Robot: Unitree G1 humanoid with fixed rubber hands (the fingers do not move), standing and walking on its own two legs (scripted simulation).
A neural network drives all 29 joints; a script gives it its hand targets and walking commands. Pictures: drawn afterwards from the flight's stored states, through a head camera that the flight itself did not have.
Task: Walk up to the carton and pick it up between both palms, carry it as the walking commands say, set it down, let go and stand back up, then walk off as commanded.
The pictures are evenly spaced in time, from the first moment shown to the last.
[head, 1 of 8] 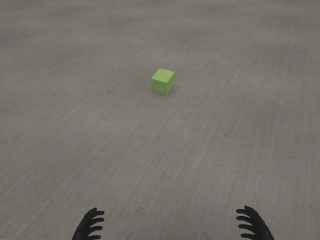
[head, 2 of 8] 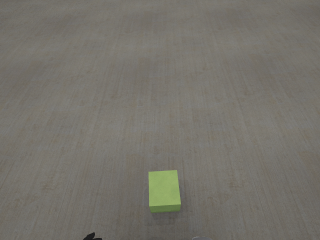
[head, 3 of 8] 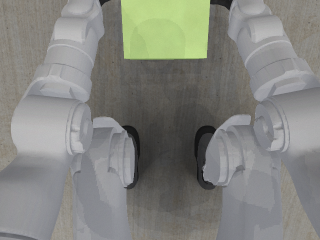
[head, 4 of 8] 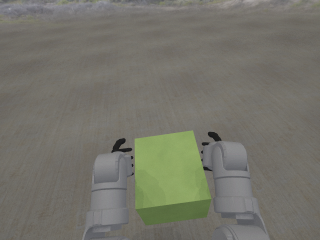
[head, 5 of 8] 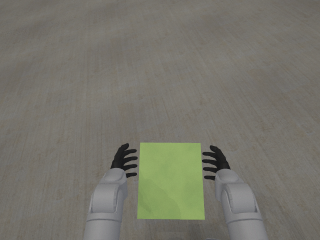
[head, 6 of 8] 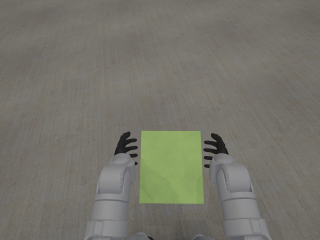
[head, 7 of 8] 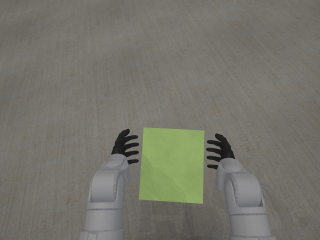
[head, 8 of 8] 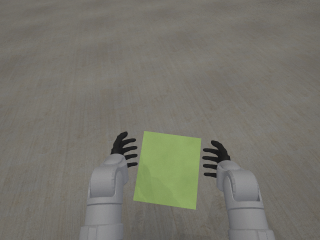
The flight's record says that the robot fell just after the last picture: no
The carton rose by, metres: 0.70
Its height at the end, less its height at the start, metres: +0.62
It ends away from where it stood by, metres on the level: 11.42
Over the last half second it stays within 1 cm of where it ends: no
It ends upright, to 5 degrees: no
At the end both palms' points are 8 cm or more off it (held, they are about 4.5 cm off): yes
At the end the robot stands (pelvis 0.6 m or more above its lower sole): yes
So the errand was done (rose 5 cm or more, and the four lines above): no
